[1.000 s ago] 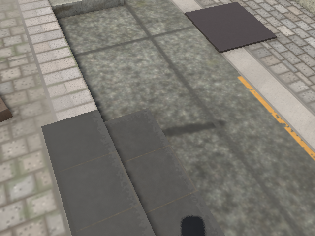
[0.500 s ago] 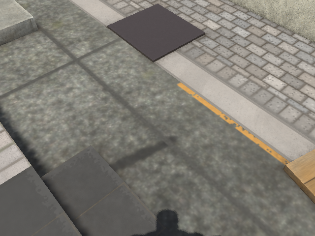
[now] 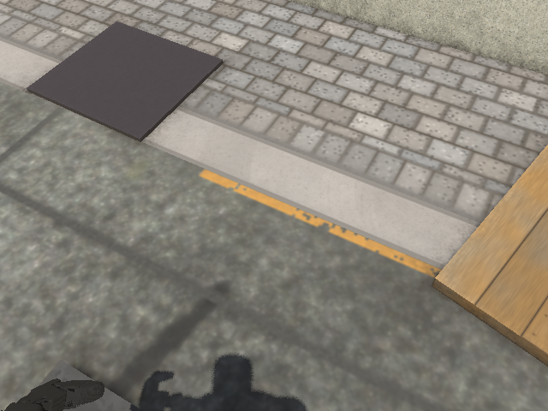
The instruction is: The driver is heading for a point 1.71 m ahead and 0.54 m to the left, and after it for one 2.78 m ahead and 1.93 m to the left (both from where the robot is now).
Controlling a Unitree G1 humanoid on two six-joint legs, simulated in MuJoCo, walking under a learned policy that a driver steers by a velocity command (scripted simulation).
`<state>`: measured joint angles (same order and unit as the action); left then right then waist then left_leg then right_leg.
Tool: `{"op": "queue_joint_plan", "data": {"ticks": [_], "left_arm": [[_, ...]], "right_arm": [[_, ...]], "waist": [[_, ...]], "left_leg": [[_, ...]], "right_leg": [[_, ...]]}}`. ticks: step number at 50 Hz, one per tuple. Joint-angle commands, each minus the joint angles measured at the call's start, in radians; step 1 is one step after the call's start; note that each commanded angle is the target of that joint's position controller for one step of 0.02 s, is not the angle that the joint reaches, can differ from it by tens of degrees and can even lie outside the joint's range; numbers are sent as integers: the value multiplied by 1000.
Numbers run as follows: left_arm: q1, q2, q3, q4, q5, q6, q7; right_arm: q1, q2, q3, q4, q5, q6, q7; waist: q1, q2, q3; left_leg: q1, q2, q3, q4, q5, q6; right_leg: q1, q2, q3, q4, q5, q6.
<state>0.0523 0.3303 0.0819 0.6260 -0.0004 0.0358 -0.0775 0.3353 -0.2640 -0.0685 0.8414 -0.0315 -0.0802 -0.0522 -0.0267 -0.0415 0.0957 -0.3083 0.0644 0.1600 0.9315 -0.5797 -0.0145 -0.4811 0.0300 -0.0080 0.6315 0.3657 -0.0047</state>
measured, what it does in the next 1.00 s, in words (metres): goes down, turning left: right foot 0.12 m lower, then left foot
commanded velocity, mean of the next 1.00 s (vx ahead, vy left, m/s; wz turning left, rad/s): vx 0.04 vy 0.00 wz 0.20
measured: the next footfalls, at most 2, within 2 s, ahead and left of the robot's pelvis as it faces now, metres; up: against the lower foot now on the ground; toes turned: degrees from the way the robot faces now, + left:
right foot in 0.04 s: +0.13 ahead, -0.04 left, -0.12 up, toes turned -4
left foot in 0.50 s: +0.18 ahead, +0.13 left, -0.12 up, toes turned +0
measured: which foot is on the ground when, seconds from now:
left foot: down 0.00-0.04, up 0.06-0.48, down 0.50-0.92, up 0.94-1.00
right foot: up 0.00-0.02, down 0.04-0.50, up 0.52-0.92, down 0.94-1.00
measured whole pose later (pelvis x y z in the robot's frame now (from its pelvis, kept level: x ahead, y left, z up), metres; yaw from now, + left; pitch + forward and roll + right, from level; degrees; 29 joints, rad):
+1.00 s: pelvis +0.11 -0.01 -0.07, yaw +16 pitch +2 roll +1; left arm 0.23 0.23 -0.01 0.70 0.02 0.03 0.03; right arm 0.17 -0.30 -0.09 0.72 -0.03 0.06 -0.01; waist -0.01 0.04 0.01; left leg -0.50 -0.15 -0.16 0.82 -0.44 0.01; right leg -0.23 0.06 0.00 0.52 -0.33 -0.08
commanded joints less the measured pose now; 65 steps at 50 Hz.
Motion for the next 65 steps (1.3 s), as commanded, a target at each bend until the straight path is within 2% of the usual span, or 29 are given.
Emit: {"op": "queue_joint_plan", "data": {"ticks": [1, 2, 3, 4, 6, 7, 8, 10, 14, 16, 19, 22, 24, 25, 26, 27, 28, 30, 34, 42, 45, 46, 47, 48, 49, 50, 53, 58, 65], "left_arm": [[264, 14, 0, 68, 25, 3, 21], [420, 43, 14, 136, 38, -12, 29], [467, 124, 33, 166, 46, -29, 38], [438, 179, 29, 123, 21, -47, 49], [313, 123, 13, 65, -1, -46, 72], [265, 79, -8, 63, -5, -49, 80], [203, 98, -2, 64, 10, -55, 104], [188, 16, -39, 106, 16, -62, 109], [260, -21, -66, 212, 10, -70, 111], [238, -8, -63, 212, 22, -57, 105], [234, 28, -48, 207, 27, -23, 105], [228, 44, -36, 201, 32, 0, 116], [221, 66, -21, 196, 28, 3, 122], [222, 54, -19, 174, 29, -3, 124], [178, 0, -27, 125, 16, 0, 124], [107, 0, -32, 101, 28, 9, 120], [115, -1, -32, 103, 28, 11, 110], [105, 9, -30, 101, 21, 9, 102], [133, 6, -39, 98, 30, 23, 82], [99, -5, -63, 26, 14, 3, 90], [204, -11, -64, 28, -4, -13, 108], [274, 5, -55, 50, 4, -20, 121], [259, 91, -35, 43, 20, -21, 130], [249, 176, -17, 8, 26, -15, 121], [278, 138, -21, 24, 37, -17, 118], [212, 67, -41, 7, 29, -23, 113], [133, -1, -57, -24, 28, -33, 110], [257, 8, -45, -1, 28, -27, 95], [285, 48, -23, 22, 28, -34, 87]], "right_arm": [[-132, -81, -17, -94, 3, 7, -4], [-161, -82, -25, -96, 16, 34, -11], [-94, -51, -25, -103, 22, 56, 2], [39, -49, -11, -143, 14, 69, 1], [56, -75, -3, -113, -13, 89, -5], [67, -107, -6, -98, -16, 92, 1], [81, -72, 6, -100, -22, 106, 1], [-7, -114, -5, -82, 4, 129, 4], [-60, -7, 35, -49, 22, 134, 33], [-72, -18, 34, -46, 43, 134, 41], [-139, -44, 24, -77, 32, 134, 47], [-141, -22, 25, -84, 29, 130, 47], [-99, -18, 27, -76, 24, 111, 44], [-50, -84, 9, -69, 15, 99, 40], [-21, -195, -25, -58, 25, 100, 38], [51, -158, -16, -45, 40, 99, 42], [25, -161, -21, -45, 45, 100, 41], [-108, -135, -21, -80, 43, 118, 31], [-133, -145, -30, -114, 34, 130, 41], [-158, -184, -50, -173, 8, 145, 63], [-196, -177, -47, -185, 8, 148, 61], [-218, -163, -45, -194, 25, 147, 54], [-131, -73, -29, -181, 31, 145, 48], [-190, -100, -35, -226, 18, 126, 33], [-230, -163, -48, -221, -11, 115, 28], [-208, -165, -55, -204, -11, 114, 36], [-120, -150, -54, -161, -1, 140, 75], [-210, -100, -27, -207, 6, 167, 88], [-320, -50, 7, -257, 14, 159, 94]], "waist": [[155, 41, -95], [234, -29, -79], [205, -205, -91], [84, -162, -165], [48, 71, -256], [3, 111, -247], [-12, 8, -299], [-13, 95, -161], [26, -38, -163], [28, -42, -160], [49, -33, -116], [49, -20, -96], [10, 9, -100], [6, 96, -144], [-2, 306, -151], [-51, 255, -192], [-27, 176, -167], [27, 117, -118], [28, 125, -201], [0, 187, -201], [53, 185, -190], [81, 142, -183], [32, -93, -177], [72, -183, -91], [71, -59, -91], [19, -21, -68], [-15, -86, -119], [49, -72, -98], [80, -76, -86]], "left_leg": [[-238, 120, -34, 72, 228, 69], [-233, 49, 13, 415, 228, 64], [-447, -64, 31, 845, -195, 61], [-650, -24, -103, 939, -156, 66], [-710, 7, -150, 965, 35, 39], [-661, 32, -170, 792, 179, 33], [-615, 40, -201, 730, 221, -2], [-432, 53, -221, 429, 338, -44], [-181, 32, -203, -34, 434, 15], [-91, -17, -168, -91, 390, 33], [-121, -48, -140, -131, 246, 48], [-111, -63, -131, -235, 149, 66], [20, -56, -166, -440, 357, 93], [151, 42, -321, -462, 648, 138], [239, 259, -620, -477, 1137, 316], [284, 320, -719, -553, 1169, 408], [259, 281, -644, -555, 1059, 409], [178, 163, -506, -566, 926, 320], [123, 78, -440, -546, 915, 284], [61, 58, -607, -559, 644, 257], [41, 42, -665, -535, 619, 209], [-42, -15, -617, -474, 438, 142], [-255, -154, -424, -207, 124, 61], [-538, -283, -293, -61, -70, 25], [-523, -184, -332, 59, -8, 14], [-484, -166, -320, 117, 83, 10], [-407, -142, -234, 299, 239, -24], [-469, -90, -178, 289, 277, -50], [-305, -62, -133, -67, 237, -15]], "right_leg": [[442, 21, -83, -119, 70, -30], [525, -58, 50, -385, 27, -115], [710, -145, 118, -215, 578, -145], [814, -311, 305, -22, 1048, -194], [748, -360, 349, -73, 796, -264], [648, -308, 309, -111, 570, -234], [548, -377, 427, -135, 319, -327], [308, -284, 321, -251, 175, -313], [342, -205, 137, -252, 320, -180], [327, -191, 77, -242, 348, -155], [365, -221, 98, -219, 192, -178], [403, -253, 136, -171, 20, -223], [357, -230, 123, -101, -103, -186], [263, -160, 71, 28, -253, -139], [37, 36, -64, 240, -732, -55], [-67, 75, 20, 415, -1046, -26], [-94, 46, 62, 507, -994, -9], [-87, -2, 69, 460, -842, 26], [18, 23, 11, 456, -743, 63], [99, 43, 14, 218, -798, 26], [223, 46, 48, -108, -836, -14], [365, 13, 52, -325, -705, -25], [537, -224, 307, -429, -795, -62], [522, -435, 578, -414, -494, -136], [491, -445, 529, -371, -318, -163], [450, -366, 389, -352, -216, -147], [419, -214, 109, -305, 23, -132], [450, -237, 45, -317, -54, -177], [435, -280, 21, -338, -269, -215]]}}
Velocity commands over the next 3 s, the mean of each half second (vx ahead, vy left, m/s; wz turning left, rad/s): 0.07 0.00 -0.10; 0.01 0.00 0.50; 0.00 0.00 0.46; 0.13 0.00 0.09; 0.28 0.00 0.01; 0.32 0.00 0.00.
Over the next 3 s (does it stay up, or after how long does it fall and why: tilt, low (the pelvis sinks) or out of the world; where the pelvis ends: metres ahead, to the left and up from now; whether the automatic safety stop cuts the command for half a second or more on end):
stays up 0.44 0.24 -0.19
